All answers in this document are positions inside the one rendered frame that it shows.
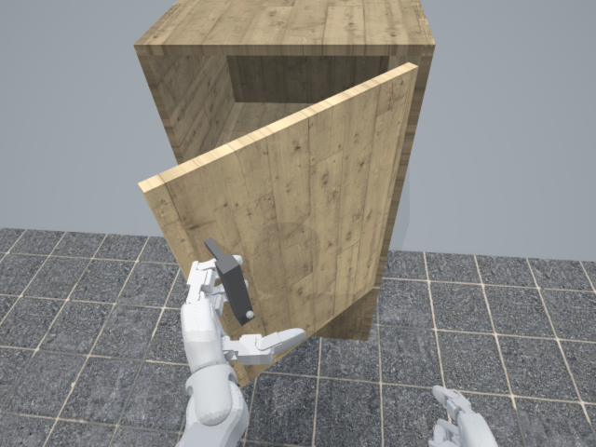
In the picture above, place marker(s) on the handle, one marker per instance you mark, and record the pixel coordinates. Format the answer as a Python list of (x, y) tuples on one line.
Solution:
[(233, 281)]

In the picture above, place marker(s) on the cupboard door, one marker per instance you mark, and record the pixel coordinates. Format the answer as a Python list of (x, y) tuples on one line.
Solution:
[(304, 201)]

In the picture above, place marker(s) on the robot left hand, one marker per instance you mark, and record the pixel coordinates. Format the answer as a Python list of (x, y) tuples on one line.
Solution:
[(202, 328)]

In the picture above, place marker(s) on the robot right hand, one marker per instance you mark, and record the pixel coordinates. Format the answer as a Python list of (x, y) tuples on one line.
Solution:
[(471, 430)]

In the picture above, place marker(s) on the left robot forearm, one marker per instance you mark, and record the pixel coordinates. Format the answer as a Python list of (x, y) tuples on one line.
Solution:
[(217, 414)]

